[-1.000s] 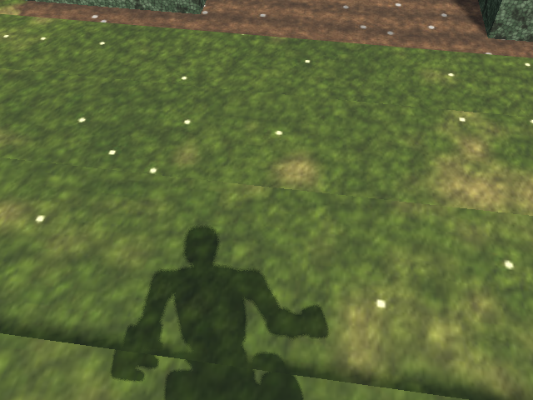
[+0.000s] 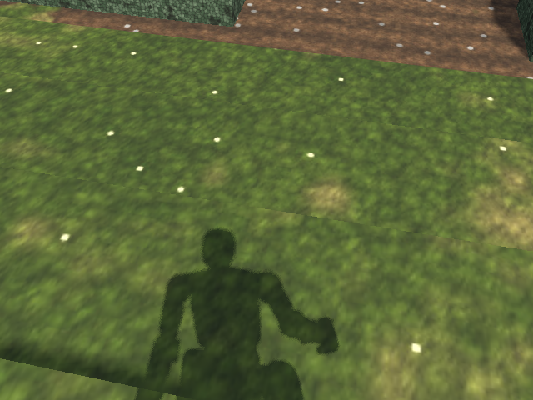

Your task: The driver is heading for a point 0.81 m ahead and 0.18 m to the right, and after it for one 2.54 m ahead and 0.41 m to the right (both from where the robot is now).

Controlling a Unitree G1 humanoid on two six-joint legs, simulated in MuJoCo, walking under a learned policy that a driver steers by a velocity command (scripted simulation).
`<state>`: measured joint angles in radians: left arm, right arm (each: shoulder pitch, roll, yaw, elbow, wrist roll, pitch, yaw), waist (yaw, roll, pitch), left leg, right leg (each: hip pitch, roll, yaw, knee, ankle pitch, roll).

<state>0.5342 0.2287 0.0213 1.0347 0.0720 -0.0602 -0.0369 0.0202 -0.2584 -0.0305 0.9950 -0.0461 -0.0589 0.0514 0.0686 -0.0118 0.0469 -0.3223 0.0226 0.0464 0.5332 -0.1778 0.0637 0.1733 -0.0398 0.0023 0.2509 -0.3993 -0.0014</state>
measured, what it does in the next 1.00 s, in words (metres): goes down, turning right: right foot, then left foot 0.15 m lower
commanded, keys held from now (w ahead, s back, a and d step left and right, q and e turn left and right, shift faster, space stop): w+e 0.66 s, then w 0.34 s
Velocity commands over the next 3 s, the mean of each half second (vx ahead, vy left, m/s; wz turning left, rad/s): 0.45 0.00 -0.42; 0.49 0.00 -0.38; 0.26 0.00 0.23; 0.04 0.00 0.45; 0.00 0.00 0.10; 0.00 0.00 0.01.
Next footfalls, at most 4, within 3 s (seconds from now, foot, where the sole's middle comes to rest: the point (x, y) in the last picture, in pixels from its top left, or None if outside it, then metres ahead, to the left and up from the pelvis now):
0.48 right None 0.34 -0.14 -0.77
0.94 left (295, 354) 0.69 -0.01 -0.92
1.32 right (392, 305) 0.87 -0.31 -0.92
1.70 left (306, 305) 0.85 -0.04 -0.92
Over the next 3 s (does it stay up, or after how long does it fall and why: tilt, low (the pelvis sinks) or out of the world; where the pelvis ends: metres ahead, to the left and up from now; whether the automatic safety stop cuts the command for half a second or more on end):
stays up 0.84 -0.17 -0.14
